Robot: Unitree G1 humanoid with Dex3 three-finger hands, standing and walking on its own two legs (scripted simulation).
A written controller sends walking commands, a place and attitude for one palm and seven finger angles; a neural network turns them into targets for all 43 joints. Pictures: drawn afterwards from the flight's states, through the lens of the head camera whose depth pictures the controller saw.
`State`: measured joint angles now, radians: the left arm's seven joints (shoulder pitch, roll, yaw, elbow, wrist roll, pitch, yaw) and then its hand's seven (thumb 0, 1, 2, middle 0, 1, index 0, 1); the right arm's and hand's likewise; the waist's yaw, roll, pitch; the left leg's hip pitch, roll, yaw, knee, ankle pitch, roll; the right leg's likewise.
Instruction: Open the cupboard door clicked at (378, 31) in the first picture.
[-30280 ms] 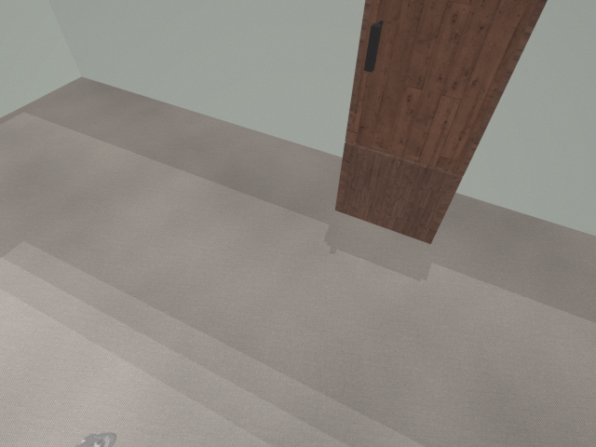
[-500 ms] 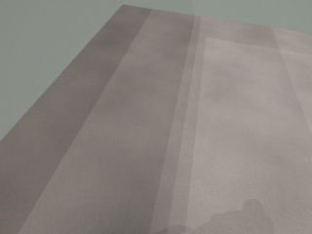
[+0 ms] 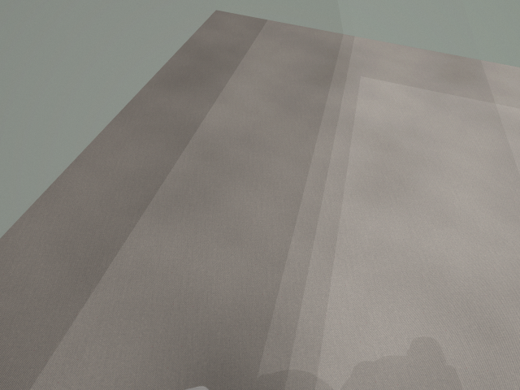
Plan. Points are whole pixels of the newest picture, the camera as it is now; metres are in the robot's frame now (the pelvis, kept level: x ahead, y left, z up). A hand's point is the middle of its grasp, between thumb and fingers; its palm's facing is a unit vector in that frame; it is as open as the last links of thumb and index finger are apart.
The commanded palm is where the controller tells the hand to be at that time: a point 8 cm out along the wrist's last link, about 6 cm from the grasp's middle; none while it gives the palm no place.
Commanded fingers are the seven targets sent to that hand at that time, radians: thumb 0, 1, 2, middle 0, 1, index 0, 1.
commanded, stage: turn to face it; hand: left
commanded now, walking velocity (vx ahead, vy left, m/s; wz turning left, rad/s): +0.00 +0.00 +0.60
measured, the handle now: out of the picture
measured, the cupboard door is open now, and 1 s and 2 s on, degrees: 44 44 44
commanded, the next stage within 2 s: none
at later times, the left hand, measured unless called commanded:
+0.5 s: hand out of the picture +0.13 +0.15 -0.14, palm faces +0.32 -0.91 -0.25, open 7.4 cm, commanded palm none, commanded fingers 0.00 0.90 0.90 -0.20 -0.30 -0.20 -0.30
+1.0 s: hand out of the picture +0.14 +0.14 -0.14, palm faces +0.58 -0.75 -0.32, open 7.4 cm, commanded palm none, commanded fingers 0.00 0.90 0.90 -0.20 -0.30 -0.20 -0.30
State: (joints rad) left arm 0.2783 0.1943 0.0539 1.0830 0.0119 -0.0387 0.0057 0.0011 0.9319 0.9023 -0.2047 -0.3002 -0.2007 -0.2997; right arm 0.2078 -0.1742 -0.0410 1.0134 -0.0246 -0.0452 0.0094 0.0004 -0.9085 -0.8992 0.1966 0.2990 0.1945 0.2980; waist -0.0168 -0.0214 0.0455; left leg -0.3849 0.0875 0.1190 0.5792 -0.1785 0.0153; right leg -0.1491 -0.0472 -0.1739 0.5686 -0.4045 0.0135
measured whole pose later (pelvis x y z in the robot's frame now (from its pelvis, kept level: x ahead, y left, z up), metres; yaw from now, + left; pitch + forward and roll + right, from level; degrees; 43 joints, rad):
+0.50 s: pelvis +0.11 -0.06 +0.02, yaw +19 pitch +2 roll +3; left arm 0.19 0.19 0.04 0.91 0.02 -0.01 0.02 0.01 0.91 0.90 -0.21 -0.30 -0.20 -0.30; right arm 0.13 -0.25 -0.07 0.94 -0.01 0.07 0.02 0.00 -0.91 -0.90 0.20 0.30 0.19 0.30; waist -0.02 -0.04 0.09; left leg -0.45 0.04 0.10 0.91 -0.44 -0.07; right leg -0.19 -0.12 -0.21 0.50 -0.33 -0.02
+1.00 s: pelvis +0.18 -0.10 +0.00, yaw +38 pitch +0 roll +1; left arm 0.15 0.22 0.05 0.84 0.02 0.02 0.02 0.01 0.91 0.90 -0.20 -0.30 -0.20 -0.30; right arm 0.15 -0.26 -0.08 0.92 -0.01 0.08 0.01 0.00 -0.90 -0.90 0.20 0.30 0.20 0.30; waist -0.02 0.04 0.11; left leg -0.47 0.00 -0.05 1.02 -0.49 -0.04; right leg -0.32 -0.08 -0.08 0.66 -0.34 0.01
